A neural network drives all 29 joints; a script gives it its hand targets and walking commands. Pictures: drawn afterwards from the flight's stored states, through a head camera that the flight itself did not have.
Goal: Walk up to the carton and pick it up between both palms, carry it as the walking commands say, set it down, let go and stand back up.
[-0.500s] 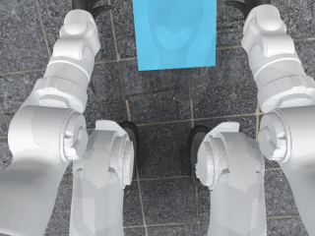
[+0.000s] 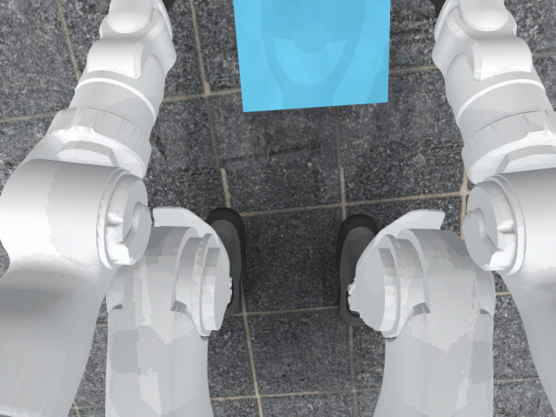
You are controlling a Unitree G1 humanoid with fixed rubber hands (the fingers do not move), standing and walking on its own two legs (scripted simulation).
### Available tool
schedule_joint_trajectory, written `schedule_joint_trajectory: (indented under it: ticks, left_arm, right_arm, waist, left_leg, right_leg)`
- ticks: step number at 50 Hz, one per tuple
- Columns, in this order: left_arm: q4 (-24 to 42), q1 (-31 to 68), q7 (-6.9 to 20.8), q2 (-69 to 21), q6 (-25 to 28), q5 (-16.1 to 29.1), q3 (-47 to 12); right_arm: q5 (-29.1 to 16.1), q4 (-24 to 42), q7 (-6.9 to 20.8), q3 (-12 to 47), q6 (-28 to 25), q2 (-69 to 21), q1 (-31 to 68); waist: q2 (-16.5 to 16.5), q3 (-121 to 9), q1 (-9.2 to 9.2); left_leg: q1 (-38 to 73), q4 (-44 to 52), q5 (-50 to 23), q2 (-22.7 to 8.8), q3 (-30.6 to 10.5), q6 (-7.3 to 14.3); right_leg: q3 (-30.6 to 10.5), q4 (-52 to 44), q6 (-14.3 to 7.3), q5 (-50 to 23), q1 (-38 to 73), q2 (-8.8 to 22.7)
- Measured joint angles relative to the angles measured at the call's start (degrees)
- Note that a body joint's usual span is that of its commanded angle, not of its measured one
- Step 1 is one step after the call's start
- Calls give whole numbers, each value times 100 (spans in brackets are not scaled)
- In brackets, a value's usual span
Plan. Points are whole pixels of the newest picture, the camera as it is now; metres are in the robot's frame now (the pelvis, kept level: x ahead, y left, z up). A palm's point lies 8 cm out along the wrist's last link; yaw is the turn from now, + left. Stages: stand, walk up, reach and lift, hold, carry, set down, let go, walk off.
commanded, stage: reach and lift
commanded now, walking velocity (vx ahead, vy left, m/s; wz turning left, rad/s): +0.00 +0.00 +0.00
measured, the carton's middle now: (307, 11) +0.54 -0.02 -0.28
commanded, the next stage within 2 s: none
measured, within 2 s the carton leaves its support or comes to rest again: leaves its support in 0.96 s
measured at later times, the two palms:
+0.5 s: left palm out of the picture +0.55 +0.12 -0.19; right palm out of the picture +0.55 -0.15 -0.19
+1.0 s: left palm out of the picture +0.55 +0.13 -0.18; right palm out of the picture +0.54 -0.14 -0.19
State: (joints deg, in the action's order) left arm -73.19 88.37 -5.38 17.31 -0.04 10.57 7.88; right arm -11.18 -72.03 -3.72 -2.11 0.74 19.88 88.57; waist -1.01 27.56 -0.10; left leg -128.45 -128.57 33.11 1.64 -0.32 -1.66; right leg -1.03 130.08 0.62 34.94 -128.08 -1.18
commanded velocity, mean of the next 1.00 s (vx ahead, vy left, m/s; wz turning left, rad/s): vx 0.00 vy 0.00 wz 0.00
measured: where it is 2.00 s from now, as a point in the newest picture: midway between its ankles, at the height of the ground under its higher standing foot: (288, 283)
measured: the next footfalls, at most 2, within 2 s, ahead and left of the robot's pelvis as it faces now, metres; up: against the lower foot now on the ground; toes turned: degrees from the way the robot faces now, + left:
none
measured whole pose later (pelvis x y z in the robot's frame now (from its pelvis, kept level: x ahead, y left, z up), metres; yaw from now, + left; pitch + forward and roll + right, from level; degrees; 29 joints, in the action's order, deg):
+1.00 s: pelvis +0.01 +0.00 +0.00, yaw -1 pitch +33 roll +1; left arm -66.6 84.7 -3.9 11.1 -7.5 -0.4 17.8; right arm -0.4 -66.9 -1.6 -9.7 7.7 15.3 84.4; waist -1.6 23.7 -0.8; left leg -127.5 -131.0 36.9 4.6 -1.3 -2.8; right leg -2.3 131.9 2.1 37.9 -127.4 -3.6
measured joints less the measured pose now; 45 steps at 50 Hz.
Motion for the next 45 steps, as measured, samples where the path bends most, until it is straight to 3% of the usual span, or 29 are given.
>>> schedule_joint_trajectory:
  ticks: [18, 27, 34, 45]
  left_arm:
    - [-40, 372, -22, -342, -123, -665, 436]
    - [302, 230, 286, -404, -625, -1227, 973]
    - [524, -31, 395, -438, -736, -1294, 1057]
    - [619, -292, 253, -581, -742, -1176, 1036]
  right_arm:
    - [461, 26, -25, -285, 122, -208, 213]
    - [1003, 340, 299, -756, 593, -281, 73]
    - [1110, 502, 410, -851, 669, -370, -153]
    - [1089, 521, 310, -796, 671, -424, -374]
  waist:
    - [2, 215, -1]
    - [18, 103, -12]
    - [16, -144, -34]
    - [-49, -354, -59]
  left_leg:
    - [138, -9, 31, 39, -33, -38]
    - [155, -170, 192, 101, -57, -75]
    - [99, -240, 348, 153, -94, -103]
    - [83, -266, 417, 257, -94, -109]
  right_leg:
    - [3, 1, -2, 4, 120, -29]
    - [-12, 160, -5, 138, 114, -85]
    - [-21, 206, 21, 267, 56, -142]
    - [-99, 217, 113, 330, 51, -209]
